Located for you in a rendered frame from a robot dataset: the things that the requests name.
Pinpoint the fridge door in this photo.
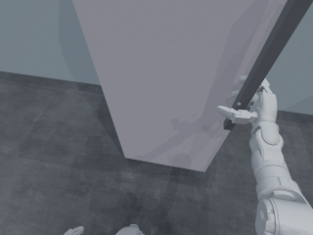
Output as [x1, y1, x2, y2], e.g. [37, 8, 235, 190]
[72, 0, 288, 172]

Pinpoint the right robot hand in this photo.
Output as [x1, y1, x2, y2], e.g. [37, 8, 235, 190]
[216, 75, 278, 127]

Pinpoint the right robot forearm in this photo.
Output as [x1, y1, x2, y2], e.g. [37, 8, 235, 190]
[249, 121, 313, 210]

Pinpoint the robot left shin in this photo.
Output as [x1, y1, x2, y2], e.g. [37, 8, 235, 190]
[130, 224, 140, 230]

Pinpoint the handle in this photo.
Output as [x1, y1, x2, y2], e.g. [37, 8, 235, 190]
[223, 0, 313, 131]

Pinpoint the right robot upper arm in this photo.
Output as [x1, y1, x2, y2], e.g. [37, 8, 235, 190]
[254, 197, 313, 235]

